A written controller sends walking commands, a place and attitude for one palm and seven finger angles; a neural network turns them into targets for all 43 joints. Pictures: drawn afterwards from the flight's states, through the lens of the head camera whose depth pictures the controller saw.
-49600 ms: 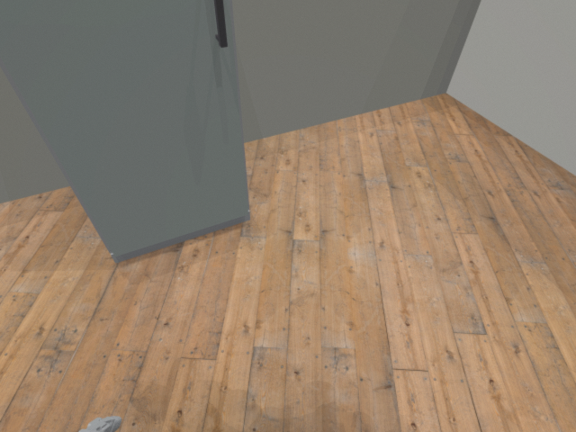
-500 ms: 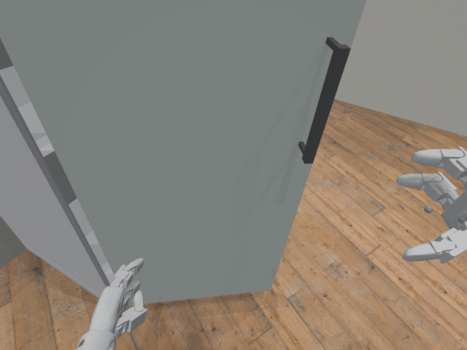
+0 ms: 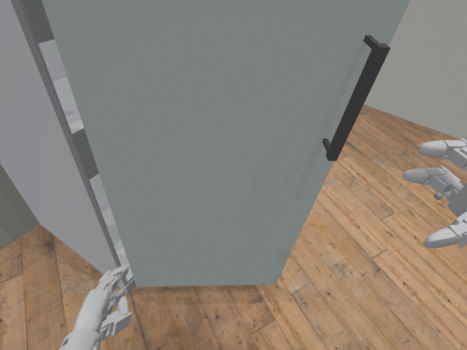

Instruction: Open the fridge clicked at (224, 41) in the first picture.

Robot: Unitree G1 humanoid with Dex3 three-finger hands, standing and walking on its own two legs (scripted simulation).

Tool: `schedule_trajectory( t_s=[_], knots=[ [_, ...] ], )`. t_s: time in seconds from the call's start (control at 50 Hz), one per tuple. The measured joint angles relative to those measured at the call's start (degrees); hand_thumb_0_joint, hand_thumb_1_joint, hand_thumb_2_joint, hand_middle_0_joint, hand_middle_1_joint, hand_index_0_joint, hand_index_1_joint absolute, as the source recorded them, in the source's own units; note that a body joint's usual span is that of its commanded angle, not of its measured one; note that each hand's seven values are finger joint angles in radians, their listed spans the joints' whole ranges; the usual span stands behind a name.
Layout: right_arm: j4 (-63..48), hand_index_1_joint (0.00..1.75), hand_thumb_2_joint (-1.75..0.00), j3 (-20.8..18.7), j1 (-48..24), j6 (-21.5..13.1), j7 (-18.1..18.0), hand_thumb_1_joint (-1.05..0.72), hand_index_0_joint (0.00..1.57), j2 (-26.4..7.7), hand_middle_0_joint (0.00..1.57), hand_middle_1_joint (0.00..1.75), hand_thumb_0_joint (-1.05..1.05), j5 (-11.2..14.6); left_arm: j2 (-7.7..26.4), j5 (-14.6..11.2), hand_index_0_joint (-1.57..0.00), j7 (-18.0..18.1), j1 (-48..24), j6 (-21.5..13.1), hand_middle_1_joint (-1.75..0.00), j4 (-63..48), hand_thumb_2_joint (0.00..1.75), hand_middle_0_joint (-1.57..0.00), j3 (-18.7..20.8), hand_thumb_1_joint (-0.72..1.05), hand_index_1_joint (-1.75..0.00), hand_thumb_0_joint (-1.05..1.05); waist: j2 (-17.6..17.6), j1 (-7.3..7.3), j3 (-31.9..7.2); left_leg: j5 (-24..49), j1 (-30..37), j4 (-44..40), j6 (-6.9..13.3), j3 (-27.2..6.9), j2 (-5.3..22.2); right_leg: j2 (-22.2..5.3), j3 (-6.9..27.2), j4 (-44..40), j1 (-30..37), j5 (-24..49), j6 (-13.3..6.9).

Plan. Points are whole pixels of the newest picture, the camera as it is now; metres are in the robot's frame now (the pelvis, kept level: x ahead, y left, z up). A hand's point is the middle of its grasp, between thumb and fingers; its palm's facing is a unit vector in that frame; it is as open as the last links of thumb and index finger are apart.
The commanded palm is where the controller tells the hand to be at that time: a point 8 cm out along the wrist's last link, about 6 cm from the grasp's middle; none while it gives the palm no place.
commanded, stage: raise the hand to about handle height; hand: right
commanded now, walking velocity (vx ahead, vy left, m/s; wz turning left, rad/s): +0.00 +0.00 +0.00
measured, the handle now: (348, 104) +0.52 -0.19 +0.21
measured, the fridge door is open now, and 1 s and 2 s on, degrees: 54 54 54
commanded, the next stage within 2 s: move the hooked fingers beside the handle in 0.26 s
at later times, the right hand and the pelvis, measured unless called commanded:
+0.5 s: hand out of the picture +0.28 -0.30 +0.24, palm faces +0.05 +0.99 -0.11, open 13.9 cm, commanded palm +0.25 -0.33 +0.23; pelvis +0.01 -0.02 +0.00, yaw +0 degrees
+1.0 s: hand (441, 169) +0.34 -0.29 +0.21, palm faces +0.00 +1.00 -0.09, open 13.9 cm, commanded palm +0.31 -0.33 +0.23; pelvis +0.02 -0.02 +0.01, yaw +0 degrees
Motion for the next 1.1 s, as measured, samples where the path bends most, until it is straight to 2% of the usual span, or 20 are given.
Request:
schedule_trajectory(
  t_s=[0.04, 0.1, 0.2, 0.28, 0.34, 0.4, 0.46, 0.52, 0.62, 0.7, 0.78, 0.88, 0.98, 1.1],
  knots=[
    [-3.99, 1.2, -0.31, -0.55, 2.27, -1.93, -1.12, 0.5, 0.3, 1.28, 0.31, 1.2, -0.01, 0.65, -0.53, 0.51, -0.2, 0.15, 0.32, -0.49, -0.3, -0.21, 0.9, -0.2, 0.14, 0.91, -0.3, 0.02, 0.49, 0.16, -0.12, -0.05, 0.76, -0.17, 0.05, -0.19, -0.25, -0.2, -0.19, -0.05, 0.8, -0.21, -0.02],
    [-5.85, 1.2, -0.3, -2.14, 2.54, -4.03, -3.25, 0.5, 0.31, 0.95, 0.31, 1.2, -0.01, 1.02, -1.54, 0.69, -0.19, 0.5, 0.9, -1.39, -0.3, -0.36, 0.9, -0.2, 0.03, 0.91, -0.3, 0.02, 1.13, -0.05, -0.48, 0.0, 2.0, -0.68, 0.08, -0.21, -0.51, -0.41, -0.21, -0.29, 1.94, -0.36, 0.0],
    [1.16, 1.2, -0.3, -3.0, -2.82, -1.24, -4.97, 0.5, 0.31, -2.08, 0.31, 1.2, -0.01, -0.62, -1.6, -0.05, -0.19, 1.01, 0.77, -1.94, -0.3, -0.03, 0.9, -0.2, -0.66, 0.91, -0.3, 0.01, 0.73, -1.17, -0.18, 0.34, 2.32, -0.9, -0.28, 0.05, 0.02, 0.06, 0.1, -0.32, 1.98, -0.03, -0.29],
    [2.87, 1.2, -0.3, -0.02, -3.65, 0.64, -3.71, 0.5, 0.3, -2.05, 0.31, 1.2, -0.01, -2.04, -1.35, -0.3, -0.2, 1.17, 0.64, -2.08, -0.3, -0.02, 0.9, -0.2, -1.08, 0.9, -0.3, 0.01, 0.21, -1.66, 0.17, 0.39, 1.55, -0.46, -0.77, 0.05, 0.94, 0.96, 0.22, -0.5, 1.35, 0.42, -0.88],
    [0.24, 1.2, -0.3, 1.06, -1.56, -0.22, -1.52, 0.5, 0.3, -0.75, 0.3, 1.2, -0.01, -1.1, -1.87, 0.18, -0.2, 1.09, 0.67, -2.11, -0.3, 0.13, 0.9, -0.2, -1.66, 0.9, -0.3, 0.01, 0.22, -1.47, -0.15, 0.27, 1.87, -0.56, -1.06, -0.14, 1.13, 1.21, 0.09, -0.9, 1.85, 0.4, -1.21],
    [-1.78, 1.2, -0.3, 0.37, -0.08, -2.2, -0.64, 0.5, 0.31, -0.27, 0.31, 1.2, -0.01, 0.31, -2.96, 0.74, -0.2, 0.84, 0.98, -2.37, -0.3, 0.32, 0.9, -0.2, -2.28, 0.9, -0.3, 0.01, 0.82, -1.14, -0.85, 0.14, 2.65, -0.97, -1.18, -0.34, 0.98, 1.15, -0.07, -1.48, 2.78, 0.23, -1.31],
    [-1.15, 1.2, -0.3, -1.34, -0.77, -2.84, -1.35, 0.5, 0.31, -0.97, 0.31, 1.2, -0.01, 0.77, -3.66, 0.98, -0.2, 0.46, 1.29, -2.49, -0.3, 0.3, 0.9, -0.21, -2.63, 0.9, -0.3, 0.01, 1.39, -1.12, -1.18, 0.15, 3.31, -1.49, -1.18, -0.41, 0.77, 0.99, -0.13, -1.88, 3.42, 0.12, -1.29],
    [1.58, 1.2, -0.3, -1.89, -3.12, -1.5, -2.66, 0.5, 0.31, -1.74, 0.31, 1.2, -0.01, -0.33, -3.4, 0.7, -0.2, 0.46, 1.48, -2.48, -0.3, 0.12, 0.9, -0.21, -2.57, 0.9, -0.3, 0.01, 1.5, -1.48, -0.8, 0.2, 3.24, -1.57, -1.33, -0.38, 0.99, 1.21, -0.06, -2.07, 3.34, 0.24, -1.37],
    [4.14, 1.2, -0.3, 2.22, -6.16, 0.53, -2.66, 0.5, 0.3, -0.79, 0.31, 1.2, -0.01, -2.55, -2.15, 0.49, -0.2, 1.01, 1.61, -2.24, -0.3, 0.4, 0.9, -0.21, -2.15, 0.9, -0.3, 0.01, 1.11, -1.96, -0.17, 0.23, 2.25, -1.41, -1.84, -0.08, 1.77, 1.93, 0.34, -2.12, 2.23, 0.54, -1.89],
    [3.13, 1.2, -0.3, 4.6, -7.16, -1.5, -2.7, 0.5, 0.3, 1.13, 0.31, 1.2, -0.01, -2.58, -2.48, 0.91, -0.2, 1.3, 1.54, -2.26, -0.3, 0.93, 0.9, -0.21, -2.09, 0.9, -0.3, 0.01, 1.58, -1.38, 0.01, 0.18, 2.19, -1.75, -1.96, -0.11, 1.81, 2.02, 0.37, -2.66, 2.27, 0.59, -1.94],
    [2.66, 1.2, -0.3, 3.59, -7.79, -3.52, -3.72, 0.5, 0.31, 1.74, 0.31, 1.2, -0.01, -1.98, -3.36, 1.43, -0.2, 0.99, 1.64, -2.11, -0.3, 0.95, 0.9, -0.21, -2.07, 0.9, -0.3, 0.01, 1.85, -0.24, -0.65, 0.24, 2.53, -2.6, -1.9, -0.57, 1.35, 1.72, -0.09, -3.84, 2.98, 0.59, -1.79],
    [4.6, 1.2, -0.3, 1.13, -8.06, -1.75, -4.62, 0.5, 0.31, -0.03, 0.31, 1.2, -0.01, -2.31, -3.41, 1.2, -0.2, 0.19, 2.26, -0.95, -0.3, 0.05, 0.9, -0.21, -1.57, 0.9, -0.3, 0.01, 1.43, 0.54, -1.44, 0.18, 1.98, -3.04, -1.89, -1.06, 1.1, 1.6, -0.55, -5.05, 2.95, 0.79, -1.69],
    [5.44, 1.2, -0.3, 1.6, -7.19, -0.69, -3.78, 0.5, 0.31, 0.03, 0.31, 1.2, -0.01, -2.45, -2.4, 0.96, -0.2, 0.22, 2.74, 0.07, -0.3, 0.12, 0.9, -0.21, -0.91, 0.9, -0.3, 0.01, 1.01, -0.17, -1.2, -0.02, 1.33, -2.91, -1.87, -0.81, 1.07, 1.52, -0.29, -4.82, 2.15, 0.65, -1.68],
    [6.54, 1.2, -0.3, 3.68, -9.56, -3.89, -4.27, 0.5, 0.3, 2.14, 0.31, 1.2, -0.01, -2.85, -2.32, 1.01, -0.2, 1.34, 2.44, -0.21, -0.3, 1.26, 0.9, -0.21, -0.7, 0.9, -0.3, 0.01, 1.56, -0.96, -0.49, -0.2, 1.94, -3.16, -1.56, 0.01, 0.89, 1.22, 0.53, -4.48, 2.24, 0.45, -1.32]
  ],
)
